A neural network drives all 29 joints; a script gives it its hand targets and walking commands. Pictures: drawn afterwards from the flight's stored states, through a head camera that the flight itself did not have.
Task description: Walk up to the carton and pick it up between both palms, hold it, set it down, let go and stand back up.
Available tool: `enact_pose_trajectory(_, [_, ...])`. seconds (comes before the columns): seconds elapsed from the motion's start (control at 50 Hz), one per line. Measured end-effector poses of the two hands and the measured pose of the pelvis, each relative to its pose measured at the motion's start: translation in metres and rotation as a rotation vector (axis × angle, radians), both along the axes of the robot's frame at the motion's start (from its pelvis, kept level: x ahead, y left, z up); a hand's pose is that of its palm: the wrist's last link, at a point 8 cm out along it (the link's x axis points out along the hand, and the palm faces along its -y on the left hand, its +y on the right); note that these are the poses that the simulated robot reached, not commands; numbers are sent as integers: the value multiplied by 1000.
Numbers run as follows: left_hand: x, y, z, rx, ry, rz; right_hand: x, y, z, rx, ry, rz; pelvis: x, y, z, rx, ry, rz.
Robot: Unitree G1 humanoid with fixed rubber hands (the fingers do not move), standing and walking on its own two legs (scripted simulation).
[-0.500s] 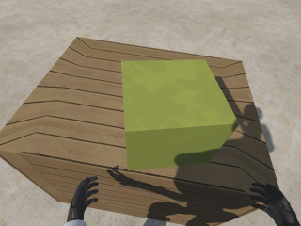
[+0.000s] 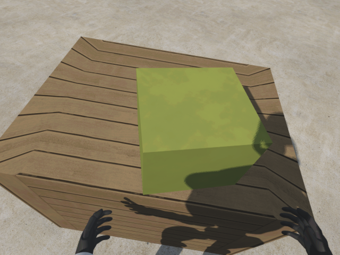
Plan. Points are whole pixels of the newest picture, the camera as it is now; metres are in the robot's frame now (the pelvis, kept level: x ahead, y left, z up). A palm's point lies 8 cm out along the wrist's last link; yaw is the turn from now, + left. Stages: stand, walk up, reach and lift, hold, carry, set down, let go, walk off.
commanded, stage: set down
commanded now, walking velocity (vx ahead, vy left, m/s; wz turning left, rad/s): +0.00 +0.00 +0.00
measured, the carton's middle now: (188, 130) +0.44 +0.00 +0.02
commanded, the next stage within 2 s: let go in 0.60 s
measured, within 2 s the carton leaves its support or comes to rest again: neither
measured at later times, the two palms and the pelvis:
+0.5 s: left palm (87, 245) +0.15 +0.21 -0.09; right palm (311, 249) +0.19 -0.28 -0.02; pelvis +0.01 +0.00 +0.00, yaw +0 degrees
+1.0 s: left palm (87, 245) +0.16 +0.21 -0.09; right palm (311, 250) +0.19 -0.28 -0.02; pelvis +0.01 +0.00 +0.00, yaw +0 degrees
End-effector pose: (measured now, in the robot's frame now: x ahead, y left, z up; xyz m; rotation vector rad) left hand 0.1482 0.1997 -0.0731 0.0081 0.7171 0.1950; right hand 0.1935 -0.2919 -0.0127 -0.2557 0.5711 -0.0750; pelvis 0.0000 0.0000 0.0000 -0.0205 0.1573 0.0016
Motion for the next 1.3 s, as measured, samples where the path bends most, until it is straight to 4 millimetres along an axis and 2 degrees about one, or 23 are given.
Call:
enact_pose_trajectory(0.32, [3, 2, -21, -31, 85, -73, -2, 7, -1, -52, -23, -46, 5, 2, 0, -1, -28, -2])
enact_pose_trajectory(0.52, [7, 7, -18, -16, 71, -82, -3, 9, -3, -53, -38, -73, 8, 4, 1, -3, -46, -4])
enact_pose_trajectory(1.14, [8, 7, -18, -14, 67, -92, -4, 10, -3, -55, -47, -80, 6, 4, 1, -2, -66, -4])
enact_pose_trajectory(1.22, [3, 21, -23, 30, 63, -112, -1, 13, 0, -195, -16, 22, 4, 3, -2, -1, -92, -5])
enact_pose_trajectory(1.3, [-16, 47, -31, 99, 120, -127, -2, 15, -1, -223, -22, 19, -1, 3, -5, -2, -118, -6])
